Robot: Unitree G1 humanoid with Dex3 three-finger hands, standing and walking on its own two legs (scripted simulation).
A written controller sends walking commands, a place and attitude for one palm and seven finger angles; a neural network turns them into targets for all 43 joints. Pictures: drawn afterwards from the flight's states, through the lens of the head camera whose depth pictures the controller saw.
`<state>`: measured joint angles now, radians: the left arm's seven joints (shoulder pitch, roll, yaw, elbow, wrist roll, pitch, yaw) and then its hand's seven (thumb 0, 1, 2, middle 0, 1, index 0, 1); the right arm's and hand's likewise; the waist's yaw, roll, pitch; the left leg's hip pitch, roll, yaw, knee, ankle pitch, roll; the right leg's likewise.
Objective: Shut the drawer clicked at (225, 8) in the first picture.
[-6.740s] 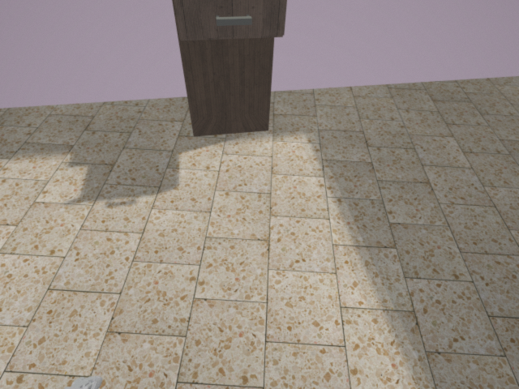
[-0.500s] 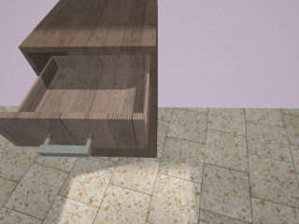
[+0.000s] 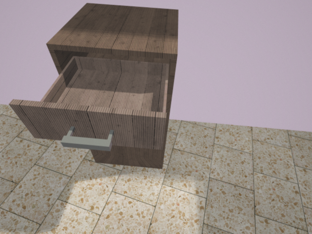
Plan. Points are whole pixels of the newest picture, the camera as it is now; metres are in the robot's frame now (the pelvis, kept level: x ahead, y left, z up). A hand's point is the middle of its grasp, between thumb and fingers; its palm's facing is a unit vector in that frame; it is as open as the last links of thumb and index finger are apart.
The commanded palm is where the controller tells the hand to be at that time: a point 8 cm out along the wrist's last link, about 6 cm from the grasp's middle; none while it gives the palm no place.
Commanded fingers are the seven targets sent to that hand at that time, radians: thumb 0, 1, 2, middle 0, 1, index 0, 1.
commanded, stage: come to a stop and stand still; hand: left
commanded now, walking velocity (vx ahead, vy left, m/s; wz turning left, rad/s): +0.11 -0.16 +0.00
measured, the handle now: (89, 137) +0.36 +0.23 +0.02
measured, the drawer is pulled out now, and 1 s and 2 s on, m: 0.29 0.29 0.29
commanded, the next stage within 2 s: look again from close up in 0.14 s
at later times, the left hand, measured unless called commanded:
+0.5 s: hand out of the picture +0.04 +0.14 -0.17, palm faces +0.00 -0.97 -0.23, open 7.3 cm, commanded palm none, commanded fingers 0.00 0.90 0.90 -0.20 -0.30 -0.20 -0.30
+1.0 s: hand out of the picture -0.01 +0.15 -0.17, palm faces +0.06 -0.98 -0.18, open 7.4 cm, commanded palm none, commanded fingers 0.00 0.90 0.90 -0.20 -0.30 -0.20 -0.30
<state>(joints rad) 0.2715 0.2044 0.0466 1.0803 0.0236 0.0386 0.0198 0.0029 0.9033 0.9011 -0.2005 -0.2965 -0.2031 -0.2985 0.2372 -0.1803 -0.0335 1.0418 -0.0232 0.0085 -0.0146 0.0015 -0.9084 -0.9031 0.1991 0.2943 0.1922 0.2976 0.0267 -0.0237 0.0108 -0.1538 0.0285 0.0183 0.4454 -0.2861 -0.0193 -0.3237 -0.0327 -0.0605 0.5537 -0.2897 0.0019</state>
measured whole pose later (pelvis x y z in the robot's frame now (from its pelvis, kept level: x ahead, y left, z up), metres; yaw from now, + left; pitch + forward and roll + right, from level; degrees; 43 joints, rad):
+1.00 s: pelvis +0.01 -0.02 +0.00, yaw +1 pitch -2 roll -1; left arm 0.35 0.13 0.00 1.09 0.02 -0.02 0.03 0.00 0.91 0.90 -0.20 -0.30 -0.20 -0.30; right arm 0.35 -0.15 0.01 1.13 -0.02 0.01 -0.01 0.00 -0.91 -0.90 0.20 0.29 0.19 0.30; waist 0.01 0.01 0.00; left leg -0.18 0.03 0.04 0.48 -0.30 0.00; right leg -0.17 0.02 -0.09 0.43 -0.24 -0.04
